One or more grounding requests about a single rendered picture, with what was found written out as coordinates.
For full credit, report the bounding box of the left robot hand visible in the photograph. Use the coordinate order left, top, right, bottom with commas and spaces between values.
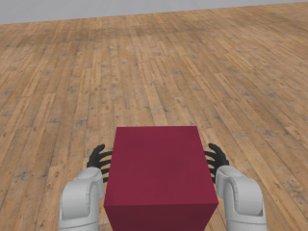
87, 143, 113, 183

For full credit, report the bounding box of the carton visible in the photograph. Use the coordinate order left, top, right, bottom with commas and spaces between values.
103, 125, 218, 231

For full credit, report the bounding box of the right robot hand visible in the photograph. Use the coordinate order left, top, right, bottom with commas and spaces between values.
204, 143, 230, 184

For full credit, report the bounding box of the right robot forearm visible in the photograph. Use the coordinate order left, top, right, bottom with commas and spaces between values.
215, 165, 268, 231

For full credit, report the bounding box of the left robot forearm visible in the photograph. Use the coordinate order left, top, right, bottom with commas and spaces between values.
59, 167, 105, 231

